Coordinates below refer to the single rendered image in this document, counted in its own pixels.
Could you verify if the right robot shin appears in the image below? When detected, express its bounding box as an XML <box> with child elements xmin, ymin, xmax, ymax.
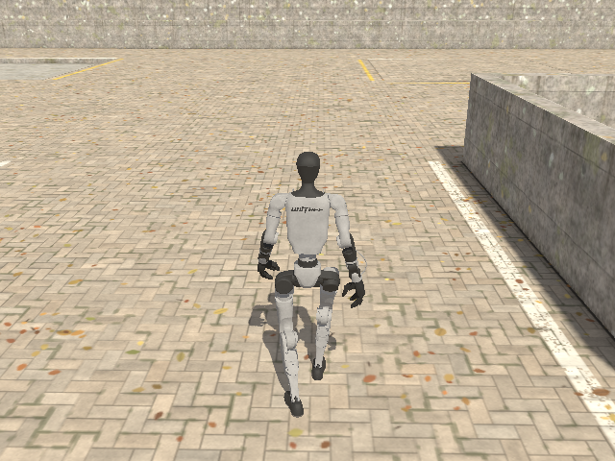
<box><xmin>314</xmin><ymin>309</ymin><xmax>332</xmax><ymax>368</ymax></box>

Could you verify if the robot right hand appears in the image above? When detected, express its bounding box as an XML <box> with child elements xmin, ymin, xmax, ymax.
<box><xmin>342</xmin><ymin>280</ymin><xmax>365</xmax><ymax>308</ymax></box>

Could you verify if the right robot forearm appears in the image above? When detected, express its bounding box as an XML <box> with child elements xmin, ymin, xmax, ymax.
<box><xmin>342</xmin><ymin>234</ymin><xmax>362</xmax><ymax>283</ymax></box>

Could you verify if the robot left thigh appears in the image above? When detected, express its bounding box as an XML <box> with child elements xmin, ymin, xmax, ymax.
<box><xmin>275</xmin><ymin>270</ymin><xmax>298</xmax><ymax>350</ymax></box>

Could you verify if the robot right upper arm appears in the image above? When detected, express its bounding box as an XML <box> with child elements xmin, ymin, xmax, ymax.
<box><xmin>328</xmin><ymin>193</ymin><xmax>352</xmax><ymax>249</ymax></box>

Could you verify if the robot left hand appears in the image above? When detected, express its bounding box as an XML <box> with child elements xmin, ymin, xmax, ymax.
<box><xmin>258</xmin><ymin>260</ymin><xmax>280</xmax><ymax>279</ymax></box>

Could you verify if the robot left upper arm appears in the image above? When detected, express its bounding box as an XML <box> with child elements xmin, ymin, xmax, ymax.
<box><xmin>263</xmin><ymin>193</ymin><xmax>288</xmax><ymax>245</ymax></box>

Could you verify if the left robot forearm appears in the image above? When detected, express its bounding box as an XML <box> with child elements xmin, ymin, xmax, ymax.
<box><xmin>258</xmin><ymin>230</ymin><xmax>274</xmax><ymax>264</ymax></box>

